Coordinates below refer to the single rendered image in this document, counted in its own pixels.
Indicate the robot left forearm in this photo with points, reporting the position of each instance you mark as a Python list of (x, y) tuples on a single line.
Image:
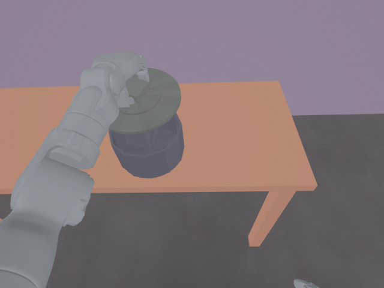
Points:
[(76, 140)]

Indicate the knob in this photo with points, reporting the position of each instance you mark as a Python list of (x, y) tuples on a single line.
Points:
[(137, 88)]

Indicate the left robot hand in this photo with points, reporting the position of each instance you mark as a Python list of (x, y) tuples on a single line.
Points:
[(131, 64)]

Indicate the robot left upper arm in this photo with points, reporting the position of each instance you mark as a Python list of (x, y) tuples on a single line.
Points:
[(55, 195)]

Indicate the table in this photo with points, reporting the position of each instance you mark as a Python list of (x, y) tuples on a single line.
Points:
[(238, 136)]

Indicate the pot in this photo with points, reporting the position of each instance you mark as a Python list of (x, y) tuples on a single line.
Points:
[(153, 153)]

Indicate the lid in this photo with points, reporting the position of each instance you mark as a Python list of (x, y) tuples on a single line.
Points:
[(156, 108)]

